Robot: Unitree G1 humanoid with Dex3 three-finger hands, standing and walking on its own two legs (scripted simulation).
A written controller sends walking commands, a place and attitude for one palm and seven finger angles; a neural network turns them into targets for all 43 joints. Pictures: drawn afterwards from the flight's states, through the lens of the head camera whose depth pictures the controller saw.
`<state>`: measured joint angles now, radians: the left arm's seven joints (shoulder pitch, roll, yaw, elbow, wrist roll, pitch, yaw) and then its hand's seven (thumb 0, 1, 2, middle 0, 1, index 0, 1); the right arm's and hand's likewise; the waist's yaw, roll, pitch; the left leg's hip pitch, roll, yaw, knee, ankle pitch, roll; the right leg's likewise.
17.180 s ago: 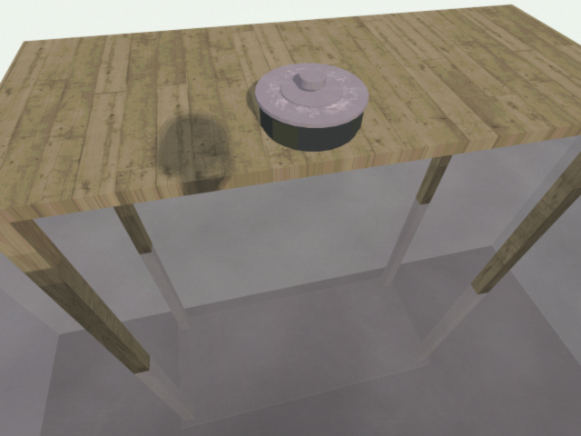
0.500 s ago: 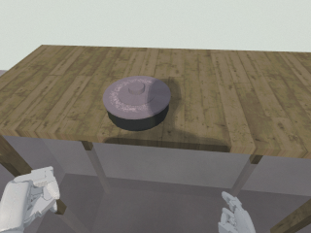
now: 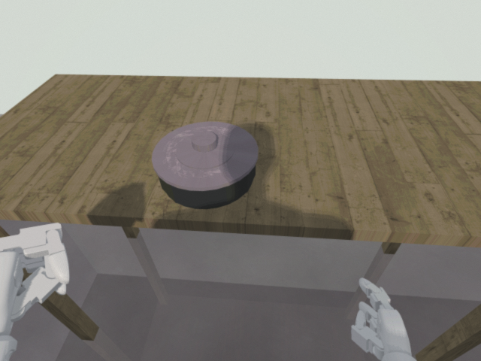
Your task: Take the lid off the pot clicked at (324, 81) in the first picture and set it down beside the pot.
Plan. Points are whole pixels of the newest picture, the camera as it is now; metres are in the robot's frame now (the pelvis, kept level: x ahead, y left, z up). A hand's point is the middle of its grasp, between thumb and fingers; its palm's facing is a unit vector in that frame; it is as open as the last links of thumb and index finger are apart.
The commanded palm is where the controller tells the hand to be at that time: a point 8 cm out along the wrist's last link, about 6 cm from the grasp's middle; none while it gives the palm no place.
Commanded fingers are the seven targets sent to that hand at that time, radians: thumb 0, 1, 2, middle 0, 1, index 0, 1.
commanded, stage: raise the hand higher, near the body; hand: left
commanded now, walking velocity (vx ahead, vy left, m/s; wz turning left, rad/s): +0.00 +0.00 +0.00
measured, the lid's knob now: (204, 141) +0.45 +0.14 +0.15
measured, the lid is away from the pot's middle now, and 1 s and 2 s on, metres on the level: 0.00 0.00 0.00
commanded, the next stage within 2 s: reach forward and open the fingers in 0.26 s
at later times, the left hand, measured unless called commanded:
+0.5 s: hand (52, 225) +0.19 +0.25 +0.22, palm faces +0.45 -0.42 -0.79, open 3.0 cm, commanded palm +0.14 +0.27 +0.25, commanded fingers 0.00 0.71 1.07 -1.26 -1.22 -1.26 -1.22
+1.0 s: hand (48, 215) +0.21 +0.28 +0.20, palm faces -0.01 +0.01 -1.00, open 5.3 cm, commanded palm +0.18 +0.27 +0.27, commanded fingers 0.00 -0.17 1.59 -1.00 -0.33 -1.00 -0.33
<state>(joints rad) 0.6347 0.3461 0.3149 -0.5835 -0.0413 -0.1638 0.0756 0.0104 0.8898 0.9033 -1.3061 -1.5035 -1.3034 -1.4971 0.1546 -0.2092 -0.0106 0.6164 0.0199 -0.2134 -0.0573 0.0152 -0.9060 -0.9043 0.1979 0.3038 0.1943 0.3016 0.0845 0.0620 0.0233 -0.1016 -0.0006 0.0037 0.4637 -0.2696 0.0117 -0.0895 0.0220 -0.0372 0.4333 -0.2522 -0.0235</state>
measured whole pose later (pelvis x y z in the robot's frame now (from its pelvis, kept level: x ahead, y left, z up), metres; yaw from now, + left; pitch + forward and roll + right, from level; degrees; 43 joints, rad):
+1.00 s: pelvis -0.03 +0.02 +0.00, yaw +2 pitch -2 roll +0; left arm 0.01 0.76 0.12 -0.39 0.68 0.15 -0.37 0.00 0.15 1.39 -1.12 -0.67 -1.12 -0.66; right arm 0.08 -0.27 0.05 0.55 0.06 0.03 0.00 0.01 -0.91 -0.90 0.20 0.30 0.19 0.30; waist 0.11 0.14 0.01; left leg -0.22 -0.05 -0.01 0.45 -0.20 0.04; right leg -0.21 -0.03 -0.05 0.45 -0.21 0.01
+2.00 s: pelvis -0.04 +0.00 +0.00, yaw +1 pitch -3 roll +1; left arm -0.48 0.68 -0.08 -0.03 0.76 0.20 -0.47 0.00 -0.38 1.73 -0.90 -0.09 -0.90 -0.08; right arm 0.11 -0.30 0.04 0.56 0.08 0.05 0.01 0.01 -0.91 -0.90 0.20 0.30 0.19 0.30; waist 0.04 0.13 0.01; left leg -0.23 -0.04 0.01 0.46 -0.19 0.02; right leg -0.25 -0.02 -0.04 0.53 -0.23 -0.02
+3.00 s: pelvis -0.02 +0.01 +0.00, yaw +0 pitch +0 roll +2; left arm -0.86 0.48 -0.30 0.32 0.83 0.33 -0.41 0.00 -0.38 1.73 -0.90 -0.09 -0.90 -0.08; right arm 0.12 -0.28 0.05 0.60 0.09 0.09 0.02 0.01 -0.91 -0.90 0.20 0.30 0.19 0.30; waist 0.00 0.11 -0.01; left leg -0.22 -0.05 0.02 0.43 -0.21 0.03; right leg -0.26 -0.03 -0.02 0.51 -0.25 -0.01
